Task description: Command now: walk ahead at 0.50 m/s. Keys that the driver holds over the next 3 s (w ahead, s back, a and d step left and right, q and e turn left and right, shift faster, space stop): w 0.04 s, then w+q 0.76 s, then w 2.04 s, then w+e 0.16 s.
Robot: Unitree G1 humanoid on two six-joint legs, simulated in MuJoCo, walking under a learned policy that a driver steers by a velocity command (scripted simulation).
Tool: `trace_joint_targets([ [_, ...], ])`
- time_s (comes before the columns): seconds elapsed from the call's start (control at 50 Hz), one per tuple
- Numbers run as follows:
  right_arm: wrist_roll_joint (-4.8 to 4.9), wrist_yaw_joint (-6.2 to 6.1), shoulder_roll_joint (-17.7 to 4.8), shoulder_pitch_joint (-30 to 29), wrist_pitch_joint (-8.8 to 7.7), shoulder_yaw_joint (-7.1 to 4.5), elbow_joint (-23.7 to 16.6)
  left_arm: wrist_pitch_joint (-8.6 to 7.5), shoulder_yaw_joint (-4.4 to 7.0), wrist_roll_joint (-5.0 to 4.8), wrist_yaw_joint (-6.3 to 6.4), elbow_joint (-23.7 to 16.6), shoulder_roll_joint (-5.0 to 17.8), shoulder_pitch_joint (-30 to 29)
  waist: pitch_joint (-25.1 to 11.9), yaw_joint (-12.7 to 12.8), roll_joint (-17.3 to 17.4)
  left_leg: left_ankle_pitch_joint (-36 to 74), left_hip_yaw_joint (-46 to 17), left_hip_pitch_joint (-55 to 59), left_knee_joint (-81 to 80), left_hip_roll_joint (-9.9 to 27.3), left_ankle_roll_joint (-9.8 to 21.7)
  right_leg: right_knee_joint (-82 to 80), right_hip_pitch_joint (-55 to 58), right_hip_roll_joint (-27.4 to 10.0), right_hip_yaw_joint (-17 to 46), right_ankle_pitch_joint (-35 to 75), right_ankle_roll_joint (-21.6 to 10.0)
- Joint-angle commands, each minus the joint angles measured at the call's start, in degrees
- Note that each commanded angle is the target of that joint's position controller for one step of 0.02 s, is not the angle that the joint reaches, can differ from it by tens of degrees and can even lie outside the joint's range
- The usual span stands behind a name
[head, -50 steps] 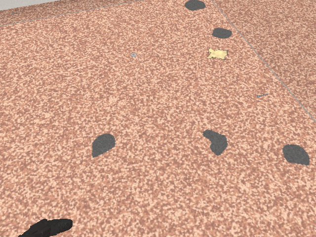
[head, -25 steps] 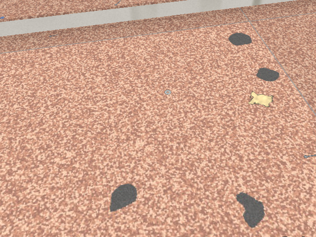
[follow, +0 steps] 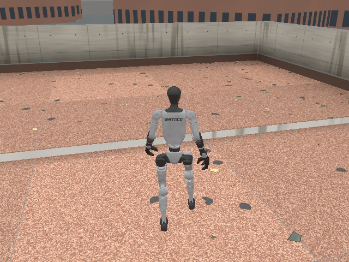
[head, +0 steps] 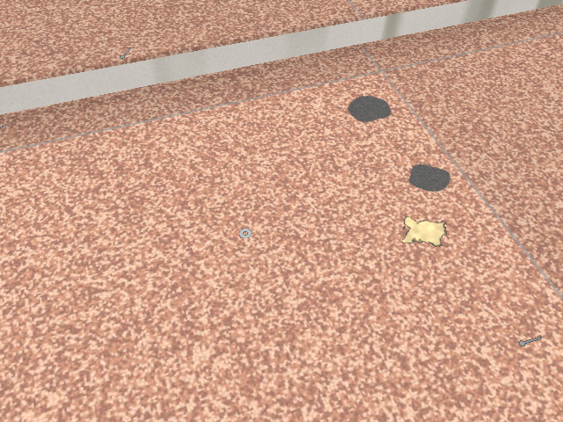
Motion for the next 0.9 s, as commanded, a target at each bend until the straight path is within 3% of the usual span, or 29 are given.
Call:
trace_joint_targets([
  [0.02,0.45,-0.48,-10.46,2.19,0.30,-2.54,-1.31,-1.35,0.46,-0.40,-1.06,-5.78,3.36,-7.78,3.66,-0.66,5.98,13.97,-7.51,0.57,-2.73,16.69,8.58,-4.48,-0.12,1.51,-1.09,-0.43,-0.95],
  [0.08,0.84,-0.84,-11.25,1.82,1.16,-3.00,-0.68,-1.88,1.08,-0.20,-1.61,-5.94,5.21,-5.97,2.68,1.78,6.99,20.99,-9.44,3.63,2.16,18.29,7.25,-7.44,4.84,2.92,-1.14,-6.67,-3.06],
  [0.1,0.95,-0.94,-11.66,0.42,1.41,-3.09,-0.89,-2.09,1.79,0.01,-1.45,-4.82,6.44,-1.54,0.30,4.75,7.27,28.63,-8.82,3.01,7.07,17.11,6.39,-9.15,11.72,4.53,-2.49,-7.43,-4.03],
  [0.12,0.69,-0.98,-10.35,-0.02,1.56,-2.57,-1.19,-2.18,3.22,0.30,-0.94,-2.20,9.15,7.12,-5.50,8.77,6.12,32.64,-6.86,-0.42,16.89,13.86,4.83,-9.44,24.79,5.00,-3.06,-6.26,-5.59],
  [0.14,-0.69,-0.95,-6.80,0.06,1.37,-1.15,-2.87,-2.08,4.48,1.19,-0.23,-0.49,13.53,17.63,-15.02,12.50,0.09,18.84,-4.25,-11.98,34.53,9.90,2.49,-6.67,43.04,-5.27,7.32,-4.26,-9.08],
  [0.16,-0.19,-0.60,-0.09,7.83,0.11,0.74,-3.66,-1.61,5.24,1.36,-0.22,0.54,17.56,19.79,-22.21,8.67,-15.54,-17.22,-3.59,-34.20,53.70,0.15,-1.02,-12.59,60.97,-18.18,32.87,-15.19,-17.53],
  [0.18,1.25,-0.41,-6.64,4.66,-0.70,-0.77,-2.58,-1.51,3.84,0.88,-0.14,0.08,11.55,19.94,-20.93,11.40,-9.85,-19.79,-10.53,-40.04,60.65,2.62,-0.92,-16.96,58.66,-17.36,36.56,-23.81,-16.63],
  [0.2,2.27,-0.34,-9.51,-0.57,-1.02,-1.77,-4.24,-1.64,2.97,0.73,0.16,-0.10,9.15,16.15,-12.30,11.15,-7.00,-14.91,-9.80,-43.34,61.85,5.17,-0.46,-18.13,51.69,-15.70,27.66,-22.98,-13.98],
  [0.22,1.96,-0.60,-8.94,-3.30,-0.95,-1.79,-4.74,-1.75,2.46,0.87,0.24,-0.29,7.75,12.30,-8.13,9.50,-3.50,-9.85,-8.57,-41.73,60.03,7.82,-0.63,-19.73,44.22,-13.51,21.25,-18.92,-12.61],
  [0.24,1.24,-0.76,-8.37,-4.42,-0.54,-2.09,-4.90,-1.92,2.01,1.00,0.13,-0.18,6.00,9.30,-4.57,7.93,-3.05,-6.48,-8.54,-39.91,57.15,9.28,-0.92,-21.82,38.04,-11.56,16.24,-15.09,-11.91],
  [0.28,1.40,-0.71,-6.23,-2.06,1.05,-2.25,-4.32,-2.69,1.80,1.53,0.03,0.34,4.55,6.51,-2.56,5.12,-4.27,-2.83,-8.87,-34.46,54.58,10.91,-1.35,-25.60,31.41,-9.55,9.34,-10.52,-11.20],
  [0.34,1.11,-0.83,-4.08,-3.48,2.67,-2.20,-5.43,-3.44,2.44,1.58,0.35,1.86,5.93,5.88,0.13,3.91,-1.97,1.27,-9.06,-36.35,51.22,11.31,-2.26,-28.34,28.88,-9.55,2.30,-3.54,-11.66],
  [0.42,0.74,0.07,-3.22,-8.23,2.52,-2.06,-7.30,-2.97,2.94,1.68,1.25,3.42,7.37,6.65,1.86,4.89,-0.95,12.55,-7.77,-38.16,39.28,10.76,-2.69,-29.26,30.86,-7.86,-5.99,-0.07,-10.53],
  [0.48,0.50,1.20,-2.09,-14.60,2.19,-1.41,-9.58,-2.33,3.34,1.22,1.75,4.50,8.76,8.62,3.75,7.42,0.18,16.90,-3.97,-37.15,30.78,10.02,-1.95,-29.45,32.97,-8.15,-9.98,0.45,-9.85],
  [0.56,0.58,2.41,-2.40,-19.83,2.30,-1.31,-12.96,-0.70,4.03,0.07,1.84,6.30,10.31,11.57,5.42,8.80,0.19,12.19,-1.16,-39.23,25.11,8.89,0.12,-26.02,41.41,-10.63,-12.33,5.85,-8.98],
  [0.62,0.60,2.84,-4.82,-16.60,2.69,-2.61,-13.91,0.56,4.69,-0.76,2.18,6.12,12.60,10.02,1.63,5.27,-2.45,3.62,3.33,-31.16,24.46,4.26,3.25,-16.05,44.64,-10.98,-14.54,30.46,-7.16],
  [0.64,0.78,2.74,-6.58,-11.18,2.86,-3.69,-12.90,1.07,4.84,-0.98,2.30,5.92,13.22,9.17,-1.43,1.96,-2.96,1.62,4.71,-24.21,23.90,1.82,4.74,-8.05,43.95,-10.28,-15.31,37.42,-6.41],
  [0.66,0.92,2.15,-9.55,-2.03,2.97,-5.50,-10.57,1.32,4.57,-1.23,2.39,5.66,12.86,8.07,-6.04,-3.13,-1.70,5.17,4.70,-10.86,19.75,-0.68,6.91,4.10,39.00,-8.03,-16.65,35.58,-4.55],
  [0.68,0.96,0.83,-14.99,6.14,3.61,-7.50,-8.64,0.82,3.48,0.38,2.45,4.62,10.05,9.09,-10.94,-5.70,5.70,5.83,-8.18,6.22,18.13,6.46,10.29,22.36,24.12,-5.11,-16.75,14.39,-1.65],
  [0.7,1.13,0.79,-19.89,2.80,2.81,-7.69,-9.55,-0.99,0.93,1.95,1.55,1.52,1.73,14.17,-15.81,2.43,18.27,-4.11,-41.37,22.53,11.16,19.57,21.39,40.46,-0.71,7.50,-8.39,-37.03,1.47],
  [0.72,0.71,1.27,-14.60,4.39,1.94,-6.17,-10.97,-3.30,1.57,-0.45,0.73,0.78,6.75,7.15,-19.68,-2.39,10.44,-9.20,-48.84,23.89,3.77,21.83,21.33,44.72,-6.86,6.84,2.98,-37.23,0.23],
  [0.74,0.31,1.41,-11.75,2.24,1.10,-5.33,-10.61,-4.43,2.13,-2.27,0.38,-0.78,8.77,2.46,-11.56,-2.39,8.09,-4.81,-40.71,18.24,2.95,20.50,18.56,42.83,-10.71,4.31,2.75,-31.54,-1.27],
  [0.76,0.55,1.36,-10.07,-1.32,0.70,-4.80,-11.05,-4.94,1.95,-1.39,0.77,-0.43,8.12,2.30,-7.38,0.32,3.57,0.94,-33.82,9.91,3.34,17.94,16.46,37.83,-8.05,1.70,2.82,-26.57,-1.84],
  [0.78,0.43,1.18,-8.08,-5.06,0.68,-4.19,-11.82,-4.80,2.36,0.23,1.18,0.34,8.50,2.64,-4.54,2.63,2.84,7.05,-28.23,2.33,2.88,15.57,15.03,32.91,-3.98,0.11,2.71,-23.83,-1.42],
  [0.82,-0.43,0.60,-6.70,-7.56,0.55,-3.54,-13.17,-3.33,2.79,0.77,1.02,0.88,8.59,5.06,-3.79,5.33,4.34,14.19,-23.79,-4.72,0.75,13.69,14.51,28.49,1.82,-1.26,2.76,-20.66,-0.27],
  [0.86,-0.26,-0.02,-7.51,-6.46,0.19,-3.62,-12.68,-2.16,2.37,1.26,1.00,1.02,6.76,5.00,-2.95,5.60,4.11,20.52,-19.34,-8.26,-0.49,12.77,14.54,23.73,2.67,-1.14,1.16,-17.44,1.42],
  [0.9,-0.21,-0.74,-8.40,-4.32,0.07,-3.75,-11.58,-1.78,1.75,1.44,1.01,-0.15,5.33,1.17,-1.35,4.35,4.58,23.10,-15.83,-9.47,-1.36,11.46,13.40,16.16,1.51,-0.75,0.32,-10.63,2.62],
])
